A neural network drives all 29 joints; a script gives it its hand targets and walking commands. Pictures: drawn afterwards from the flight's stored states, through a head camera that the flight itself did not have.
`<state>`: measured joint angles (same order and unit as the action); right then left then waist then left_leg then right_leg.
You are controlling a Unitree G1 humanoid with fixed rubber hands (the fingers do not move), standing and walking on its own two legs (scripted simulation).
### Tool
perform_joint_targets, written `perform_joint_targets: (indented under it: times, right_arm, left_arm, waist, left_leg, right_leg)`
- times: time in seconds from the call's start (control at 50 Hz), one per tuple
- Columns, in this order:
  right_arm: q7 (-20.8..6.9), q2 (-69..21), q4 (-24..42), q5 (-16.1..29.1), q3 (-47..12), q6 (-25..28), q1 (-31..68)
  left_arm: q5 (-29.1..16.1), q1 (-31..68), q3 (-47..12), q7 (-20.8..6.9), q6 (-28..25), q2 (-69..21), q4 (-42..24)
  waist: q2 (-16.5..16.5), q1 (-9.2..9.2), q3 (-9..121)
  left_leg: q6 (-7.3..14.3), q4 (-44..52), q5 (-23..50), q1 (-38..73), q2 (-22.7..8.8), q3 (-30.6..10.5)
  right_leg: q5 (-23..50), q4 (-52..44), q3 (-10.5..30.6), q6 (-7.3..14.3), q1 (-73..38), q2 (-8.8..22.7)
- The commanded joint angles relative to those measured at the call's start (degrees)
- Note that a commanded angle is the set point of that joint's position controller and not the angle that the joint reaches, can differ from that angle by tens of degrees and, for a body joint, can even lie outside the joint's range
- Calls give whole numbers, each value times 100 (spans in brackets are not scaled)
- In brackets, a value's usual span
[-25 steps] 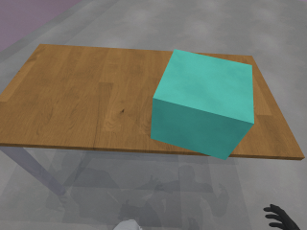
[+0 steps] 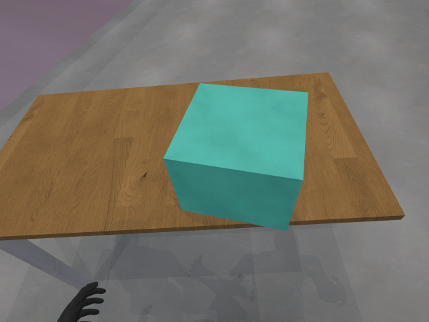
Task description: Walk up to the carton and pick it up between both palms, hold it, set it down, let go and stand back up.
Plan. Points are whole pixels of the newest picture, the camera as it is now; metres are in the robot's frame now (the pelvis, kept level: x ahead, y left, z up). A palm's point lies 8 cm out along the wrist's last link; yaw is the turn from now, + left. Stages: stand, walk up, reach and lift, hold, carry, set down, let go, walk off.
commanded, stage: walk up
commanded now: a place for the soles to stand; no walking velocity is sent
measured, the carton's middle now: (241, 154) +0.47 -0.03 +0.02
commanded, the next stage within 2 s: reach and lift in 1.80 s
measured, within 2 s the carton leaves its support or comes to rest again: neither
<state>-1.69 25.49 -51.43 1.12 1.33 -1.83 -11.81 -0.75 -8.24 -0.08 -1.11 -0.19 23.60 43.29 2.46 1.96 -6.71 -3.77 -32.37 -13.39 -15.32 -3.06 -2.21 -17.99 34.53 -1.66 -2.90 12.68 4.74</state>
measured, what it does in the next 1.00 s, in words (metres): stands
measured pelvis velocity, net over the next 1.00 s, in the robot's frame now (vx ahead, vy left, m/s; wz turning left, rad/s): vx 0.02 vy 0.00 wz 0.02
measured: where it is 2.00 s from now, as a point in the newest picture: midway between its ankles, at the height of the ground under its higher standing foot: outside the picture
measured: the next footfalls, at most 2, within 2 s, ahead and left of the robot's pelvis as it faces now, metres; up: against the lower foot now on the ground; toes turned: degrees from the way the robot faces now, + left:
none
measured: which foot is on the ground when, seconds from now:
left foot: down 0.00-1.00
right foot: down 0.00-1.00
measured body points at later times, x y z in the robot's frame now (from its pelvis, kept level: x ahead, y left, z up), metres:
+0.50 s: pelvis +0.00 +0.02 +0.01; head +0.02 +0.04 +0.46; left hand +0.07 +0.33 -0.12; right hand +0.11 -0.29 -0.10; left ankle +0.05 +0.16 -0.73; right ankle +0.01 -0.15 -0.73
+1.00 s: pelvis +0.02 +0.00 +0.01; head +0.03 +0.01 +0.46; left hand +0.08 +0.32 -0.12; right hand +0.11 -0.31 -0.11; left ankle +0.05 +0.16 -0.73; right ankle +0.01 -0.15 -0.73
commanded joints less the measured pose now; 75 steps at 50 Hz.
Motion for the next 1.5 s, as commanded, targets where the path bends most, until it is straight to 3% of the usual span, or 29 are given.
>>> perform_joint_targets:
  times: [0.0, 0.14, 0.24, 0.34, 0.44, 0.58, 0.7, 0.72, 0.78, 0.84, 1.0, 1.08, 1.32, 1.48]
  right_arm:
    - [68, 1101, 69, 3, 277, 180, 260]
    - [67, 1089, -341, 23, 255, 166, 535]
    - [69, 1051, -454, 13, 270, 204, 845]
    - [78, 938, -531, 7, 301, 242, 1058]
    - [93, 842, -577, 15, 315, 264, 1132]
    - [96, 779, -687, 8, 316, 228, 1122]
    - [95, 768, -779, -14, 306, 223, 1133]
    - [217, 961, -679, -106, 340, 295, 967]
    - [302, 1045, -643, -144, 364, 306, 928]
    - [334, 1040, -539, -143, 347, 302, 922]
    - [391, 938, -472, -134, 310, 313, 637]
    - [431, 960, -464, -127, 314, 280, 485]
    - [482, 1077, -409, -172, 334, 229, 263]
    - [476, 1084, -328, -158, 332, 228, 280]
  left_arm:
    - [-51, 399, 449, 134, -101, 1512, -208]
    - [-73, 581, 463, 149, -27, 1414, 208]
    - [-81, 496, 466, 136, -31, 1271, 588]
    - [-68, 365, 482, 113, -94, 1186, 909]
    - [-35, 308, 500, 101, -161, 1125, 1127]
    - [1, 273, 532, 101, -198, 1075, 1258]
    - [11, 193, 563, 113, -211, 1040, 1303]
    - [49, 117, 632, 41, -118, 977, 1417]
    - [58, 24, 656, 2, -28, 897, 1418]
    - [69, -9, 670, -16, 4, 901, 1394]
    - [80, 76, 728, 4, 15, 1004, 1336]
    - [92, 116, 740, 9, 56, 1016, 1270]
    - [102, 286, 748, 9, 175, 985, 1129]
    - [118, 263, 748, -23, 194, 1028, 1103]
  waist:
    - [-1032, -194, 966]
    - [-441, -235, 795]
    - [158, -284, 637]
    - [365, -276, 632]
    - [254, -188, 806]
    - [-159, -131, 720]
    - [-367, -174, 689]
    - [-530, -146, 856]
    - [-337, -204, 779]
    - [-199, -251, 641]
    - [-224, -250, 792]
    - [-319, -238, 863]
    - [-259, -230, 739]
    - [-183, -242, 697]
  left_leg:
    - [383, 279, 1351, 674, -198, -96]
    - [485, 799, 1524, 623, -355, -273]
    - [564, 1416, 365, 189, -486, -578]
    - [573, 1685, -165, 156, -477, -610]
    - [558, 1587, 72, 505, -421, -451]
    - [493, 1380, 470, 736, -342, -265]
    - [474, 1353, 845, 737, -340, -233]
    - [553, 1329, 557, 824, -430, -309]
    - [657, 1479, 114, 511, -567, -565]
    - [636, 1480, 65, 243, -535, -523]
    - [512, 921, 1569, 478, -393, -94]
    - [506, 755, 1771, 558, -377, 25]
    - [571, 696, 1701, 446, -428, -62]
    - [596, 729, 1260, 323, -425, -132]
  right_leg:
    - [1450, -1069, 340, 585, -150, 703]
    - [562, -1231, 138, 403, -239, 457]
    - [71, -1366, 127, 374, -481, 274]
    - [288, -1534, 163, 368, -615, 264]
    - [423, -1750, 160, 335, -562, 346]
    - [307, -1993, 163, 317, -321, 458]
    - [495, -1990, 110, 297, -384, 472]
    - [315, -1771, -38, 354, -410, 322]
    - [293, -1584, 19, 386, -504, 261]
    - [355, -1576, 91, 426, -556, 265]
    - [1333, -1495, 20, 460, -686, 384]
    - [1479, -1400, -72, 523, -698, 384]
    - [1217, -1180, -125, 565, -595, 313]
    - [884, -1241, -50, 588, -575, 311]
